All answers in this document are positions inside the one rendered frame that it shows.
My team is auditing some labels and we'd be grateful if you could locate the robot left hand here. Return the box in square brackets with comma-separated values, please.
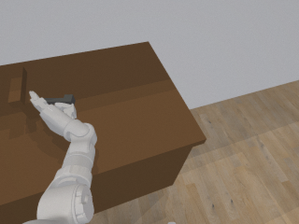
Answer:
[29, 91, 77, 136]

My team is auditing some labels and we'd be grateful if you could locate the left robot upper arm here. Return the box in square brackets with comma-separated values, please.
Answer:
[22, 183, 94, 224]

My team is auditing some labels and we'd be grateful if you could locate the tap lever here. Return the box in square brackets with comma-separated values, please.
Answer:
[44, 94, 76, 105]

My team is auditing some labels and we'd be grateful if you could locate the counter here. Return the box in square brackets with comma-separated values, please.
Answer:
[0, 41, 206, 224]

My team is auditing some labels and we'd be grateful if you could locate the robot left forearm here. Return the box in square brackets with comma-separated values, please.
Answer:
[36, 119, 97, 219]

